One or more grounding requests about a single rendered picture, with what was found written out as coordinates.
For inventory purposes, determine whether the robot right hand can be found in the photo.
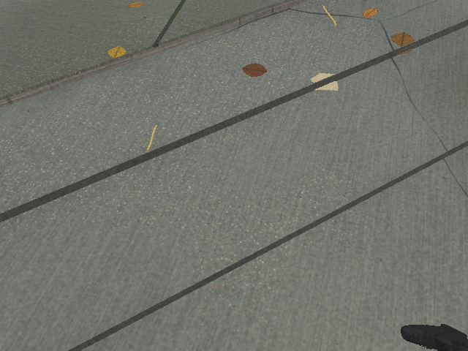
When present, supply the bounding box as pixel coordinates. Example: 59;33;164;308
401;324;468;351

